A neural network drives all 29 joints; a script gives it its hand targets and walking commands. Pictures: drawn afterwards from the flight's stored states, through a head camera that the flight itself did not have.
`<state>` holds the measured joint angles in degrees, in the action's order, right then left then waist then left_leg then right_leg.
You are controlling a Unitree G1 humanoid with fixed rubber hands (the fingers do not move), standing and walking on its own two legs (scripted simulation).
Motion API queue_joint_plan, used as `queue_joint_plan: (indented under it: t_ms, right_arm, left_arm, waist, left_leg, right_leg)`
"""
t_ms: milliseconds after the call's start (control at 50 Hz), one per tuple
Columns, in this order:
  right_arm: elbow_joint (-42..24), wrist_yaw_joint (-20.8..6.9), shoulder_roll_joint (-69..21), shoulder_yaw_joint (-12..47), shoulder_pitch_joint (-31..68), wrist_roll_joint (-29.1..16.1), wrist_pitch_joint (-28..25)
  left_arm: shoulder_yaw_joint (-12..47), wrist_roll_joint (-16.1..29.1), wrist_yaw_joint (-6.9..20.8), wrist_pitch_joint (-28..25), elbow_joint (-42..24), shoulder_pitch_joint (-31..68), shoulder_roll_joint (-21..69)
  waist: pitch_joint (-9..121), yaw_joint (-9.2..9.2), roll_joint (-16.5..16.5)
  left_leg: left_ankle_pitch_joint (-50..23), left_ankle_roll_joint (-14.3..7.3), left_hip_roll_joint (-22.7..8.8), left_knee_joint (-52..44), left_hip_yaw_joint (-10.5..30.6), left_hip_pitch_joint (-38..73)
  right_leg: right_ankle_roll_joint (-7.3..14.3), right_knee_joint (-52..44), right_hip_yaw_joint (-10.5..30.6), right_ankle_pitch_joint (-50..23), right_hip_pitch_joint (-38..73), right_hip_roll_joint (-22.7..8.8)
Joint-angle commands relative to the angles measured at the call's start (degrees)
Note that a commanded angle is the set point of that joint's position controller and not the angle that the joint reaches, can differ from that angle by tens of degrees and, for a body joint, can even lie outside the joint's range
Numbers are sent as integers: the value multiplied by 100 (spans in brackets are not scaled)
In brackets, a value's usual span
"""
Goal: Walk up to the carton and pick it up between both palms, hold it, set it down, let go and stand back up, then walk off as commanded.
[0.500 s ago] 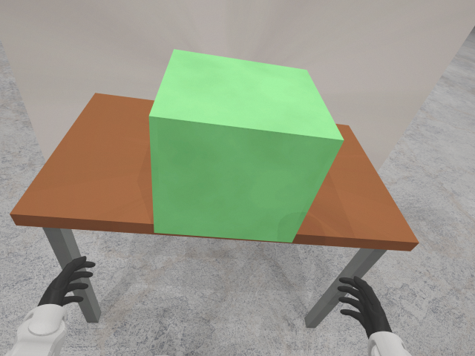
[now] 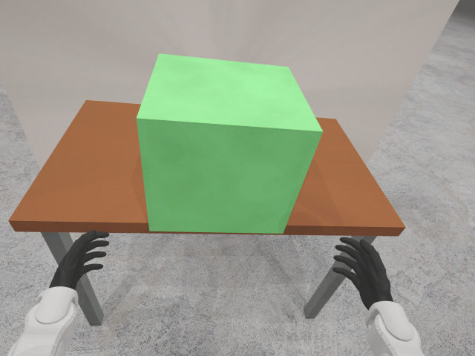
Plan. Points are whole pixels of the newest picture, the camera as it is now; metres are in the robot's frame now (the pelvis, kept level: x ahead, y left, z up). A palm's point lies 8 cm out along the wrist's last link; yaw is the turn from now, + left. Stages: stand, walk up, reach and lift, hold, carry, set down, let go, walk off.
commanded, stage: reach and lift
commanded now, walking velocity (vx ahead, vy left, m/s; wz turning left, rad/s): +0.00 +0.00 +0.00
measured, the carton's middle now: (222, 145) +0.55 +0.04 +0.07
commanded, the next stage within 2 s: none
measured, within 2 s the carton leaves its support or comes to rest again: neither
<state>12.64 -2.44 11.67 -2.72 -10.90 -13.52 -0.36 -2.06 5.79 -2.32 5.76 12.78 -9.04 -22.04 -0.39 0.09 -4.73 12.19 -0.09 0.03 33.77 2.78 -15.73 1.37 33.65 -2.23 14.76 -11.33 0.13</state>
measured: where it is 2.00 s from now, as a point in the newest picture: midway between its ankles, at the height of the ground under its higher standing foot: outside the picture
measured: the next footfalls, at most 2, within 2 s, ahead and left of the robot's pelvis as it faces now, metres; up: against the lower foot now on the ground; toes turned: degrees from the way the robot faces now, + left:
none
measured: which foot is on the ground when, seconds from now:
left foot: down 0.00-1.00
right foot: down 0.00-1.00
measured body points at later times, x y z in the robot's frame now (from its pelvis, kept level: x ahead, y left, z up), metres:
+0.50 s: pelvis +0.01 +0.01 +0.01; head -0.04 +0.02 +0.45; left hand +0.29 +0.26 +0.09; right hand +0.29 -0.24 +0.10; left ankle +0.10 +0.12 -0.72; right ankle +0.05 -0.12 -0.73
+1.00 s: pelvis +0.06 +0.01 +0.01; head +0.06 +0.03 +0.46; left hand +0.38 +0.28 +0.10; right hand +0.39 -0.21 +0.14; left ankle +0.10 +0.12 -0.73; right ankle +0.05 -0.12 -0.73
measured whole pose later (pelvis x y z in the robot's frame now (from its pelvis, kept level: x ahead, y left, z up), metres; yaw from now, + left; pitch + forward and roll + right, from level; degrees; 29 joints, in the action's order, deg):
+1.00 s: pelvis +0.06 +0.01 +0.01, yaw +0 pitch +0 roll -1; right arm 7.1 1.2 21.2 -2.7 12.2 -23.0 18.7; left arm -9.1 9.8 0.1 27.1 6.6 11.8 -22.0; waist 0.6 0.1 -2.8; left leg 10.8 -0.1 0.6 27.4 2.8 -16.5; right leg -0.1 25.7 -1.9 14.5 -11.1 -0.2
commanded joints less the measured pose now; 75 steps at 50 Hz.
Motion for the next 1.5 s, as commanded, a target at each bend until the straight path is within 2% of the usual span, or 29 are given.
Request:
queue_joint_plan:
  t_ms: [0,100,220,260,280,320,380,480,520,580,640,720,760,780,800,820,840,920,980,1040,1060,1080,1140,1180,1220,1300,1400,1420,1480]
  right_arm:
    - [-1896,75,1314,-196,1388,-424,40]
    - [-1862,-32,1435,-164,1859,-801,240]
    - [-1158,-384,2138,-825,2278,-670,461]
    - [-865,-434,2303,-918,2231,-719,471]
    - [-931,-439,2257,-751,2347,-820,480]
    - [-875,-489,2249,-736,2619,-906,636]
    - [-666,-382,2171,-552,2702,-972,894]
    - [-1485,-138,1996,-225,3244,-942,1228]
    - [-1957,2,1843,-67,3390,-962,1278]
    - [-2270,202,1781,-85,3610,-831,1345]
    - [-2435,364,1781,86,3894,-809,1549]
    - [-2278,470,1826,-157,4036,-780,1650]
    - [-2270,463,1729,21,4003,-956,1761]
    - [-1885,481,1798,-93,4356,-851,1848]
    - [-2209,499,1706,51,4083,-910,1828]
    - [-2188,545,1931,-131,3834,-853,1809]
    - [-2106,558,2017,-43,4256,-852,1858]
    - [-2150,478,2314,-326,4352,-1074,1815]
    - [-2549,544,2341,-146,3937,-1296,1735]
    - [-2405,549,2542,-276,4206,-1394,1811]
    - [-2521,513,2634,-63,4088,-1499,1800]
    - [-2450,507,2765,-164,4048,-1579,1858]
    - [-2540,504,2928,-401,4977,-1486,1997]
    - [-2353,499,2995,-360,5549,-1575,2148]
    - [-2270,480,2872,-187,4515,-1587,2211]
    - [-1362,507,2911,-92,6063,-1600,2490]
    - [116,356,3091,-234,7021,-1310,2770]
    - [206,342,2929,69,6244,-1452,2779]
    - [323,305,3057,156,7168,-1470,2769]
  left_arm:
    - [-436,1027,-246,-261,-1889,2074,-893]
    - [-124,1219,-359,-24,-2132,2353,-771]
    - [-126,580,-447,116,-1815,2776,-190]
    - [-186,550,-408,206,-1941,2743,-267]
    - [-319,543,-377,278,-1911,2850,-401]
    - [-325,704,-386,428,-2054,3273,-498]
    - [-585,792,-282,665,-1611,3134,-780]
    - [-985,1162,-8,935,-949,3733,-1096]
    - [-1280,1234,54,967,-1171,3753,-1306]
    - [-1515,1339,157,1053,-676,3753,-1460]
    - [-1748,1325,239,1283,-430,4083,-1606]
    - [-1762,1194,270,1409,-858,4572,-1619]
    - [-1766,1238,293,1532,-929,4237,-1627]
    - [-1657,1216,340,1639,-730,4693,-1519]
    - [-1768,1163,342,1644,-942,4310,-1575]
    - [-1789,1108,351,1660,-1281,4219,-1526]
    - [-1841,1089,346,1730,-1291,4541,-1531]
    - [-1743,927,172,1989,-2353,4743,-1508]
    - [-1902,981,131,2156,-3358,4394,-1711]
    - [-1860,894,109,2481,-3565,4451,-1601]
    - [-2068,788,84,2606,-3562,4088,-1554]
    - [-1999,860,69,2784,-3570,4122,-1604]
    - [-1949,942,86,3055,-3644,4897,-1602]
    - [-2041,965,59,3222,-3340,5384,-1772]
    - [-1946,1009,37,3256,-3734,4380,-1608]
    - [-2217,1005,109,3448,-2570,5836,-1954]
    - [-1964,1024,141,3342,-1100,6704,-1999]
    - [-1986,965,135,3331,-1115,5940,-1893]
    - [-1696,1025,197,3263,-591,6712,-1860]
  waist:
    - [-187,299,721]
    - [206,217,868]
    - [619,82,2190]
    - [597,1,2098]
    - [559,167,2068]
    - [788,68,1910]
    - [378,265,1583]
    - [604,344,236]
    - [778,544,133]
    - [918,405,-140]
    - [772,527,-275]
    - [1013,436,-48]
    - [905,591,-36]
    - [818,372,-136]
    - [1102,543,-53]
    - [1250,362,-18]
    - [1308,462,231]
    - [1938,366,973]
    - [2609,368,958]
    - [2765,222,1234]
    - [2698,468,1133]
    - [2786,310,1141]
    - [2882,192,1065]
    - [2692,336,1017]
    - [2936,225,995]
    - [2447,411,717]
    - [2061,240,707]
    - [2143,291,600]
    - [2329,269,541]
  left_leg:
    - [1840,-68,99,-988,-22,1603]
    - [1670,85,143,-661,172,2507]
    - [4277,-455,-908,-2730,844,-927]
    - [3817,-381,-901,-2777,812,-1039]
    - [3662,-307,-897,-2785,839,-878]
    - [3365,-238,-725,-2604,636,-736]
    - [2787,-191,-461,-2364,289,-552]
    - [1676,-219,17,-1659,-66,93]
    - [927,-202,168,-1461,-307,256]
    - [721,-269,259,-1265,-355,198]
    - [550,-309,260,-1271,-352,165]
    - [318,-287,185,-1447,-346,386]
    - [81,-250,184,-1510,-419,508]
    - [192,-241,160,-1525,-406,305]
    - [-144,-258,145,-1584,-447,489]
    - [-406,-166,132,-1549,-409,597]
    - [-391,-118,105,-1582,-430,469]
    - [-1451,103,82,-1488,-402,1107]
    - [-3024,208,120,-1104,-457,1628]
    - [-3439,299,102,-984,-472,1629]
    - [-3514,318,107,-1024,-503,1672]
    - [-3850,333,126,-950,-506,1841]
    - [-3506,314,63,-951,-475,1410]
    - [-3162,309,74,-1064,-560,1206]
    - [-3142,324,41,-1069,-454,1433]
    - [-2410,178,63,-1255,-558,572]
    - [-963,127,-91,-1569,-457,-12]
    - [-1283,93,-91,-1566,-468,211]
    - [-1244,81,-94,-1566,-404,219]
  right_leg:
    - [467,-1837,856,2349,-2092,-645]
    - [611,-1916,872,2200,-3196,-805]
    - [-143,-167,161,-417,1362,506]
    - [-155,-256,238,-798,1647,432]
    - [-99,-408,306,-685,1571,384]
    - [-32,-642,354,-286,1343,284]
    - [8,-997,485,298,962,193]
    - [83,-1731,1123,1574,83,-285]
    - [8,-1804,1146,1570,-15,-272]
    - [8,-1842,1347,1861,131,-375]
    - [-57,-1825,1303,1718,172,-318]
    - [-77,-1808,1020,1175,225,-205]
    - [-84,-1825,949,781,140,-190]
    - [-84,-1765,882,850,0,-152]
    - [-123,-1751,859,361,155,-174]
    - [-142,-1671,802,-37,399,-109]
    - [-95,-1528,742,-212,475,-67]
    - [6,-1382,558,-1140,429,98]
    - [-45,-1245,573,-2422,884,174]
    - [-12,-1133,533,-2858,983,215]
    - [-20,-1185,570,-2897,1037,213]
    - [-20,-1173,542,-3075,964,254]
    - [13,-1100,546,-2741,800,278]
    - [0,-1099,528,-2530,686,269]
    - [-4,-1068,589,-3058,1066,213]
    - [-133,-1018,672,-2853,943,82]
    - [49,-1165,617,-1348,622,36]
    - [51,-1146,652,-1871,956,48]
    - [45,-1194,552,-1618,842,131]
